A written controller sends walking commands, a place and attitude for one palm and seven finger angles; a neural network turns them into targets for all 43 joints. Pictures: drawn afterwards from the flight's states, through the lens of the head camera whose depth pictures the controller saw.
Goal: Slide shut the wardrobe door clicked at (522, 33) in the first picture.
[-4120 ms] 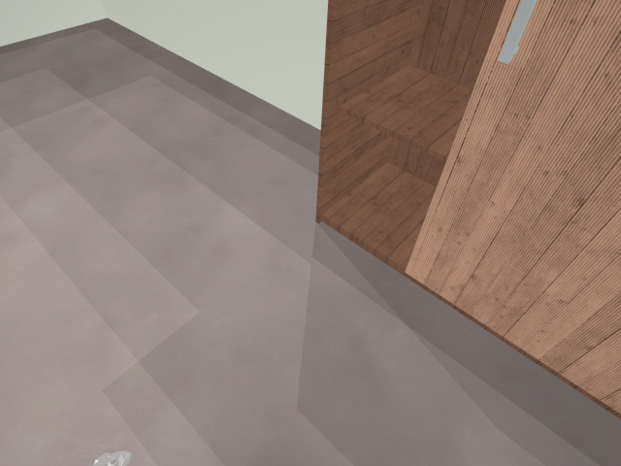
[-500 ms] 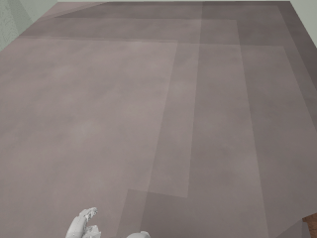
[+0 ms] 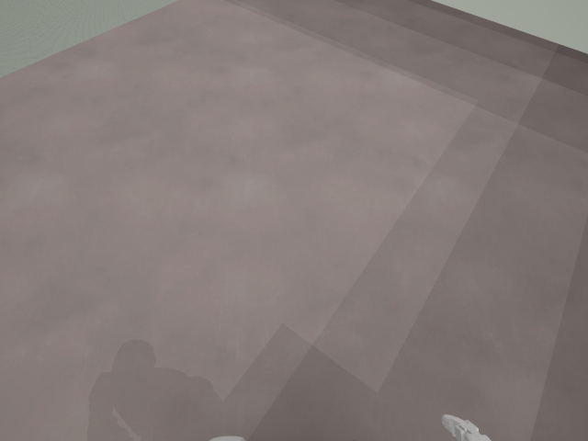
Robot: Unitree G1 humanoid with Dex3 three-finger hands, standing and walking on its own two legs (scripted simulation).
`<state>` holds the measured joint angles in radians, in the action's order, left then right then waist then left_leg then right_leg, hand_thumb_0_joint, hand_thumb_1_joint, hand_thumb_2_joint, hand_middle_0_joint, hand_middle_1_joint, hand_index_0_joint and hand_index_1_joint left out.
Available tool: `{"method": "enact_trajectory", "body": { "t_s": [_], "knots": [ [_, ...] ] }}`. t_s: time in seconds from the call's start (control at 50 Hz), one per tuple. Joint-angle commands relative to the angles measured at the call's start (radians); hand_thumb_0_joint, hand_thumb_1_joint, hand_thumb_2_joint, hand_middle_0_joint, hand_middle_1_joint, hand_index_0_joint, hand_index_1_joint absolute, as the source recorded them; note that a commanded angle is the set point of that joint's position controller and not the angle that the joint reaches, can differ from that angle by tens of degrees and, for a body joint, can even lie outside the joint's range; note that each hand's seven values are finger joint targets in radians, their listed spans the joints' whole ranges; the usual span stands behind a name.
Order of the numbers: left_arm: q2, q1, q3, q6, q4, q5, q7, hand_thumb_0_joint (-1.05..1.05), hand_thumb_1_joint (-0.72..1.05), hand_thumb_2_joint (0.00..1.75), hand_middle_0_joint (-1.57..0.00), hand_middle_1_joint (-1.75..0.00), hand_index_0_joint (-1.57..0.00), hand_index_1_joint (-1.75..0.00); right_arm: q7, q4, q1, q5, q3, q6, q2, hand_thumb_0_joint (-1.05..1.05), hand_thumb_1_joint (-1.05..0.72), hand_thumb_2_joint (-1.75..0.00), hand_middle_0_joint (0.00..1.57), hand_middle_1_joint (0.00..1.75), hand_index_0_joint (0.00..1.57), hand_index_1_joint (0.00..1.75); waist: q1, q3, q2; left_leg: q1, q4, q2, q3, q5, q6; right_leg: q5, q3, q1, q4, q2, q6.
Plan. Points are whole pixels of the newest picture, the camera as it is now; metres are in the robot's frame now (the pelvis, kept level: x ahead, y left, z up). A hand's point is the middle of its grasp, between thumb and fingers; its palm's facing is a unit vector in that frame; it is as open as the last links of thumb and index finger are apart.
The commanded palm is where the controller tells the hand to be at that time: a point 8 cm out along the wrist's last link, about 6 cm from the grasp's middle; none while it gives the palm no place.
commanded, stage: walk to a spot facing it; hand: right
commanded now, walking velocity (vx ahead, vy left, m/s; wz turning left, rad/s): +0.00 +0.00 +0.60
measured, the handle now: out of the picture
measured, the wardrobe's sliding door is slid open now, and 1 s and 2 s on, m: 0.44 0.44 0.44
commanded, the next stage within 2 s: turn to face it in 0.94 s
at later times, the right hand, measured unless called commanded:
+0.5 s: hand out of the picture +0.09 -0.21 -0.16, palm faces -0.12 +0.97 -0.20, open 7.4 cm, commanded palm none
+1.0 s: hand (372, 318) +0.34 -0.11 -0.14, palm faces -0.57 +0.79 -0.25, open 7.4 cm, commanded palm none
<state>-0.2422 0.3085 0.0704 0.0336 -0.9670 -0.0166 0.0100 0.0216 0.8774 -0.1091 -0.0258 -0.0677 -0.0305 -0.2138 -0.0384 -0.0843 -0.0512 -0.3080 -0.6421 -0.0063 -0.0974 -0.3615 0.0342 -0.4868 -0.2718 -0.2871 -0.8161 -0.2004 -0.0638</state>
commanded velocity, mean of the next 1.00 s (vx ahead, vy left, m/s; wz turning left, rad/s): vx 0.08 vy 0.00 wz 0.60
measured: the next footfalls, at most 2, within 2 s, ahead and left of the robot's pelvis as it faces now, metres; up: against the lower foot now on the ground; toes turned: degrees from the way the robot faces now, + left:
right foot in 0.54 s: +0.18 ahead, -0.11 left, +0.00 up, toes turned +13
left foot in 1.06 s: +0.09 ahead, +0.12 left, +0.00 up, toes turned +44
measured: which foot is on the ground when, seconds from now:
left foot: down 0.00-0.54, up 0.56-1.00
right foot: up 0.00-0.52, down 0.54-1.00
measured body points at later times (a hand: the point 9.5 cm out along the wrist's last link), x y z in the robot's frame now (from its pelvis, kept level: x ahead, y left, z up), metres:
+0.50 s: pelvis +0.06 -0.01 +0.02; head +0.08 -0.02 +0.47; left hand +0.15 +0.26 -0.10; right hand +0.09 -0.26 -0.14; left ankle -0.01 +0.09 -0.72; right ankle +0.14 -0.12 -0.70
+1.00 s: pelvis +0.12 -0.01 +0.02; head +0.16 +0.02 +0.46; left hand -0.02 +0.19 -0.13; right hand +0.37 -0.15 -0.12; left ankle +0.06 +0.10 -0.69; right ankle +0.15 -0.12 -0.72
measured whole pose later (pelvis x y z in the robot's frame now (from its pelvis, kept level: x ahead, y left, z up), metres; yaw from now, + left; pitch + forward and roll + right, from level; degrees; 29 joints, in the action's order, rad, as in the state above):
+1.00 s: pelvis +0.12 -0.01 +0.02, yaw +35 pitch +1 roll +0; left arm -0.19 0.30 0.06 0.00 -0.98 -0.03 0.01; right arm 0.03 0.89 -0.12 -0.03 -0.10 -0.07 -0.24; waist -0.04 -0.09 -0.01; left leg -0.42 -0.81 -0.06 -0.09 -0.39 -0.05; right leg -0.34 -0.36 -0.17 -0.53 -0.16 -0.01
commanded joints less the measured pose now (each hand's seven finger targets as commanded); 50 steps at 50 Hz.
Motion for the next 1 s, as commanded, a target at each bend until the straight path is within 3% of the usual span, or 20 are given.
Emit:
{"method": "enact_trajectory", "body": {
  "t_s": [0.0, 0.04, 0.08, 0.16, 0.24, 0.36, 0.42, 0.46, 0.48, 0.5, 0.52, 0.54, 0.56, 0.58, 0.62, 0.68, 0.78, 0.88, 0.96, 0.98],
  "knots": [
    [-0.051, -0.091, 0.000, -0.012, 0.143, 0.002, 0.021, 0.00, 0.90, 0.90, -0.20, -0.30, -0.20, -0.30, -0.049, -0.019, -0.186, 0.017, -0.070, 0.019, -0.247, 0.00, -0.90, -0.90, 0.20, 0.30, 0.20, 0.30, 0.095, 0.215, 0.305, 0.410, 0.206, -0.328, 0.374, 0.925, 0.159, -0.069, 0.243, -0.386, -0.399, 0.040, -0.021],
    [-0.081, -0.116, 0.010, -0.008, 0.117, -0.005, 0.017, 0.00, 0.90, 0.90, -0.20, -0.30, -0.20, -0.30, -0.046, -0.031, -0.121, 0.022, -0.045, 0.024, -0.184, 0.00, -0.90, -0.90, 0.20, 0.30, 0.20, 0.30, 0.069, 0.128, 0.226, 0.304, 0.236, -0.264, 0.320, 0.839, 0.134, 0.048, 0.253, -0.352, -0.399, 0.036, -0.037],
    [-0.071, -0.084, 0.011, 0.000, 0.098, -0.010, 0.009, 0.00, 0.90, 0.90, -0.20, -0.30, -0.20, -0.30, -0.040, -0.039, -0.091, 0.020, -0.039, 0.031, -0.171, 0.00, -0.90, -0.90, 0.20, 0.30, 0.20, 0.30, 0.038, 0.099, 0.168, 0.222, 0.273, -0.222, 0.284, 0.708, 0.121, 0.106, 0.239, -0.302, -0.348, 0.049, -0.049],
    [-0.074, -0.103, 0.016, 0.000, 0.103, -0.013, 0.000, 0.00, 0.90, 0.90, -0.20, -0.30, -0.20, -0.30, -0.030, -0.025, -0.128, 0.014, -0.040, 0.046, -0.179, 0.00, -0.90, -0.90, 0.20, 0.30, 0.20, 0.30, 0.044, 0.072, 0.165, 0.193, 0.335, -0.196, 0.347, 0.454, 0.127, 0.160, 0.243, -0.313, -0.295, 0.068, -0.059],
    [-0.083, -0.183, 0.017, -0.013, 0.139, -0.012, -0.007, 0.00, 0.90, 0.90, -0.20, -0.30, -0.20, -0.30, -0.024, -0.011, -0.178, 0.013, -0.043, 0.055, -0.187, 0.00, -0.90, -0.90, 0.20, 0.30, 0.20, 0.30, 0.067, 0.055, 0.182, 0.215, 0.363, -0.196, 0.420, 0.299, 0.149, 0.167, 0.250, -0.354, -0.225, 0.078, -0.057],
    [-0.063, -0.297, 0.010, -0.037, 0.193, -0.001, -0.014, 0.00, 0.90, 0.90, -0.20, -0.30, -0.20, -0.30, -0.030, 0.010, -0.232, 0.004, -0.045, 0.063, -0.187, 0.00, -0.90, -0.90, 0.20, 0.30, 0.20, 0.30, 0.098, 0.031, 0.177, 0.207, 0.354, -0.213, 0.523, 0.302, 0.175, 0.115, 0.258, -0.297, -0.038, 0.115, -0.035],
    [-0.060, -0.259, 0.006, -0.049, 0.192, 0.006, -0.008, 0.00, 0.90, 0.90, -0.20, -0.30, -0.20, -0.30, -0.030, 0.005, -0.200, 0.005, -0.053, 0.056, -0.211, 0.00, -0.90, -0.90, 0.20, 0.30, 0.20, 0.30, 0.076, 0.053, 0.188, 0.159, 0.302, -0.200, 0.532, 0.351, 0.161, 0.095, 0.247, -0.148, 0.109, 0.149, -0.014],
    [-0.066, -0.176, 0.007, -0.053, 0.166, 0.009, 0.002, 0.00, 0.90, 0.90, -0.20, -0.30, -0.20, -0.30, -0.028, 0.003, -0.159, 0.008, -0.054, 0.047, -0.202, 0.00, -0.90, -0.90, 0.20, 0.30, 0.20, 0.30, 0.030, 0.067, 0.181, 0.074, 0.228, -0.141, 0.502, 0.359, 0.110, 0.198, 0.224, 0.026, 0.268, 0.177, -0.009],
    [-0.089, -0.094, 0.008, -0.057, 0.138, 0.008, 0.014, 0.00, 0.90, 0.90, -0.20, -0.30, -0.20, -0.30, -0.028, -0.002, -0.145, 0.013, -0.051, 0.040, -0.178, 0.00, -0.90, -0.90, 0.20, 0.30, 0.20, 0.30, -0.004, 0.087, 0.141, -0.023, 0.139, -0.084, 0.460, 0.315, 0.072, 0.277, 0.234, 0.197, 0.388, 0.158, -0.003],
    [-0.167, -0.009, 0.020, -0.065, 0.114, -0.001, 0.023, 0.00, 0.90, 0.90, -0.20, -0.30, -0.20, -0.30, -0.024, -0.012, -0.163, 0.023, -0.040, 0.035, -0.119, 0.00, -0.90, -0.90, 0.20, 0.30, 0.20, 0.30, -0.031, 0.153, -0.061, -0.139, -0.042, 0.030, 0.360, 0.134, 0.024, 0.246, 0.380, 0.361, 0.474, -0.009, 0.033],
    [-0.251, 0.039, 0.033, -0.062, 0.111, -0.007, 0.022, 0.00, 0.90, 0.90, -0.20, -0.30, -0.20, -0.30, -0.014, -0.018, -0.214, 0.028, -0.032, 0.033, -0.075, 0.00, -0.90, -0.90, 0.20, 0.30, 0.20, 0.30, -0.022, 0.202, -0.309, -0.301, -0.314, 0.105, 0.192, -0.262, -0.040, 0.303, 0.651, 0.430, 0.530, -0.282, 0.124],
    [-0.240, 0.007, 0.025, -0.048, 0.128, -0.004, 0.021, 0.00, 0.90, 0.90, -0.20, -0.30, -0.20, -0.30, -0.015, -0.007, -0.214, 0.013, -0.041, 0.026, -0.114, 0.00, -0.90, -0.90, 0.20, 0.30, 0.20, 0.30, -0.014, 0.147, -0.200, -0.275, -0.444, 0.033, 0.178, -0.277, -0.050, 0.236, 0.659, 0.278, 0.561, -0.331, 0.180],
    [-0.178, -0.090, 0.013, -0.042, 0.156, -0.006, 0.018, 0.00, 0.90, 0.90, -0.20, -0.30, -0.20, -0.30, -0.012, 0.011, -0.234, 0.006, -0.050, 0.012, -0.127, 0.00, -0.90, -0.90, 0.20, 0.30, 0.20, 0.30, 0.026, 0.085, -0.158, -0.232, -0.488, -0.006, 0.169, -0.215, -0.056, 0.083, 0.566, 0.128, 0.598, -0.276, 0.170],
    [-0.151, -0.132, 0.005, -0.048, 0.167, -0.009, 0.021, 0.00, 0.90, 0.90, -0.20, -0.30, -0.20, -0.30, -0.001, 0.020, -0.212, -0.003, -0.056, 0.006, -0.128, 0.00, -0.90, -0.90, 0.20, 0.30, 0.20, 0.30, 0.034, 0.027, -0.140, -0.242, -0.528, -0.013, 0.144, -0.167, -0.062, 0.060, 0.516, 0.064, 0.620, -0.229, 0.157],
    [-0.121, -0.148, -0.008, -0.052, 0.162, -0.009, 0.024, 0.00, 0.90, 0.90, -0.20, -0.30, -0.20, -0.30, 0.013, 0.020, -0.196, -0.006, -0.057, -0.004, -0.110, 0.00, -0.90, -0.90, 0.20, 0.30, 0.20, 0.30, 0.049, -0.020, -0.102, -0.231, -0.561, -0.040, 0.120, -0.059, -0.070, 0.164, 0.374, 0.013, 0.618, -0.158, 0.135],
    [-0.106, -0.112, -0.007, -0.061, 0.139, -0.004, 0.028, 0.00, 0.90, 0.90, -0.20, -0.30, -0.20, -0.30, 0.015, 0.022, -0.220, 0.002, -0.052, -0.016, -0.076, 0.00, -0.90, -0.90, 0.20, 0.30, 0.20, 0.30, 0.059, 0.059, -0.105, -0.238, -0.566, -0.046, 0.099, 0.012, -0.090, 0.418, 0.238, 0.110, 0.563, -0.124, 0.135],
    [-0.101, -0.032, 0.004, -0.062, 0.096, -0.002, 0.026, 0.00, 0.90, 0.90, -0.20, -0.30, -0.20, -0.30, 0.011, -0.014, -0.133, 0.001, -0.045, -0.026, -0.056, 0.00, -0.90, -0.90, 0.20, 0.30, 0.20, 0.30, 0.032, 0.092, -0.087, -0.283, -0.483, -0.068, 0.068, 0.024, -0.111, 0.656, 0.163, 0.231, 0.508, -0.153, 0.167],
    [-0.115, 0.010, 0.023, -0.053, 0.059, -0.010, 0.016, 0.00, 0.90, 0.90, -0.20, -0.30, -0.20, -0.30, 0.010, -0.059, -0.008, 0.002, -0.033, -0.022, -0.043, 0.00, -0.90, -0.90, 0.20, 0.30, 0.20, 0.30, -0.007, 0.077, -0.116, -0.219, -0.257, -0.072, 0.013, -0.021, -0.101, 0.723, 0.093, 0.243, 0.457, -0.179, 0.176],
    [-0.138, 0.015, 0.038, -0.046, 0.043, -0.013, 0.006, 0.00, 0.90, 0.90, -0.20, -0.30, -0.20, -0.30, 0.006, -0.074, 0.010, 0.001, -0.028, -0.005, -0.052, 0.00, -0.90, -0.90, 0.20, 0.30, 0.20, 0.30, -0.007, 0.094, -0.142, -0.096, -0.072, -0.036, -0.019, -0.027, -0.067, 0.745, 0.064, 0.220, 0.373, -0.200, 0.152],
    [-0.143, 0.000, 0.040, -0.046, 0.046, -0.011, 0.005, 0.00, 0.90, 0.90, -0.20, -0.30, -0.20, -0.30, 0.004, -0.067, -0.030, 0.001, -0.031, 0.001, -0.056, 0.00, -0.90, -0.90, 0.20, 0.30, 0.20, 0.30, 0.024, 0.121, -0.133, -0.037, 0.019, -0.029, -0.019, 0.034, -0.055, 0.756, 0.037, 0.221, 0.310, -0.195, 0.126]
  ]
}}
